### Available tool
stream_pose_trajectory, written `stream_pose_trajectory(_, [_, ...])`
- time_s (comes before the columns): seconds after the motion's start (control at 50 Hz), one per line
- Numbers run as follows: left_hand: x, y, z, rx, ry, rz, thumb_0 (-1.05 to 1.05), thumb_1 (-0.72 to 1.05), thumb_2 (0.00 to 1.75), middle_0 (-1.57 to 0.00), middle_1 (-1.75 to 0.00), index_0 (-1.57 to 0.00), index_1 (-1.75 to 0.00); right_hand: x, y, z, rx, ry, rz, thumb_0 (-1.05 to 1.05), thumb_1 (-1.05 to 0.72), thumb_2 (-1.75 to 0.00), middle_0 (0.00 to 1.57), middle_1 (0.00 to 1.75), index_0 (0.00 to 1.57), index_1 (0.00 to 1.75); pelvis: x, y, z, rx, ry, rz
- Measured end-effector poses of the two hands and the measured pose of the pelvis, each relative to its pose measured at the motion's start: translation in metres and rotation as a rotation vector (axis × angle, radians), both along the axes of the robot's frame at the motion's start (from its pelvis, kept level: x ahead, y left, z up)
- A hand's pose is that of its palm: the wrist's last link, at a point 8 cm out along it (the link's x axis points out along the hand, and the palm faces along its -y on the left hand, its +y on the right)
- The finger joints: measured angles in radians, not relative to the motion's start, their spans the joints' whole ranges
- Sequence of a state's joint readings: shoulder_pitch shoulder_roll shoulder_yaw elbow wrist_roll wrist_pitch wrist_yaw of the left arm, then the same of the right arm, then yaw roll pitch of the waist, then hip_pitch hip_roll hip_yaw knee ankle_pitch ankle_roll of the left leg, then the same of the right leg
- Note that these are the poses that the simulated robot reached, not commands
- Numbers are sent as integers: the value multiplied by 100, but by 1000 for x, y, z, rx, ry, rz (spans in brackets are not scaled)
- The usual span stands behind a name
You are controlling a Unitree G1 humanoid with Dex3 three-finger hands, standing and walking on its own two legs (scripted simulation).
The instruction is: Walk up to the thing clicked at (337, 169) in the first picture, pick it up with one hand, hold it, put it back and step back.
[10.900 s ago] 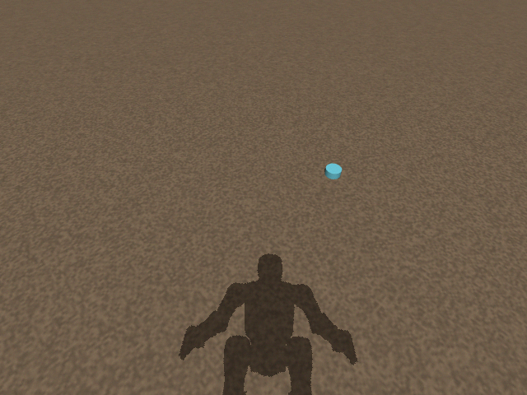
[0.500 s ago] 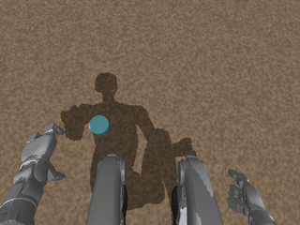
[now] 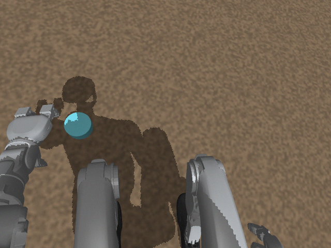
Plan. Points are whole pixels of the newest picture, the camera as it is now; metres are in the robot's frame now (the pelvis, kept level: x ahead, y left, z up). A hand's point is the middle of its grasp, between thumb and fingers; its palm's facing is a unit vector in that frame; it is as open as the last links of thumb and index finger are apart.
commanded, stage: rise first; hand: left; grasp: from above
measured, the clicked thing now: (79, 125) +0.49 +0.27 -0.35
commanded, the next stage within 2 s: none
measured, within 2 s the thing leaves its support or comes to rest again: neither
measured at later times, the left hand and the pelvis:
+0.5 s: hand (53, 135) +0.42 +0.30 -0.21, palm faces -0.47 -0.06 -0.88, open 14.2 cm; pelvis +0.01 +0.00 -0.04, yaw -1 degrees
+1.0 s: hand (59, 134) +0.43 +0.30 -0.23, palm faces -0.47 -0.07 -0.88, open 14.1 cm; pelvis +0.02 +0.00 -0.05, yaw -2 degrees
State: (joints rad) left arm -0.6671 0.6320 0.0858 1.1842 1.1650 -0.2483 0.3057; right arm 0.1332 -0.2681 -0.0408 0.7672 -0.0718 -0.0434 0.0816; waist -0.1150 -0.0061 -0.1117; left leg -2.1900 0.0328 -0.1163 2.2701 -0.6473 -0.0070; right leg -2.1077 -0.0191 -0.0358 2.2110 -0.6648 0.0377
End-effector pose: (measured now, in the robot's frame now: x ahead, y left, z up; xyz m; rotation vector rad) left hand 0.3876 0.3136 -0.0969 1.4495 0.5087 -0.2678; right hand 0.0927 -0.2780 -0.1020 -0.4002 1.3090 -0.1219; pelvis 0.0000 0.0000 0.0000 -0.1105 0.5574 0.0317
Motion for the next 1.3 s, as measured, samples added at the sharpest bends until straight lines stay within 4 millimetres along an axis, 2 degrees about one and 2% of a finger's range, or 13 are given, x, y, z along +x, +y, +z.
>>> stream_pose_trajectory(0.28, [24,-7,-33,54,-6,-60,0,-55,104,-8,-98,-7,-99,5,7,-30,28,36,33,1,-90,-90,20,30,21,30,6,0,-24,-2,13,-9])
stream_pose_trajectory(0.48, [34,-11,-49,49,-4,-33,0,-54,102,-8,-100,-8,-100,2,6,-42,41,69,41,1,-90,-90,20,30,21,30,11,-4,-34,3,22,-18])
stream_pose_trajectory(0.86, [44,-15,-71,39,-6,-31,0,-53,101,-8,-101,-8,-101,-8,1,-48,20,119,42,1,-90,-90,20,30,21,30,16,-3,-47,-5,20,-26])
stream_pose_trajectory(1.3, [53,-17,-84,39,-6,-28,0,-54,103,-9,-101,-8,-101,-14,1,-51,19,131,64,1,-90,-90,20,30,21,30,16,-3,-55,-13,12,-32])
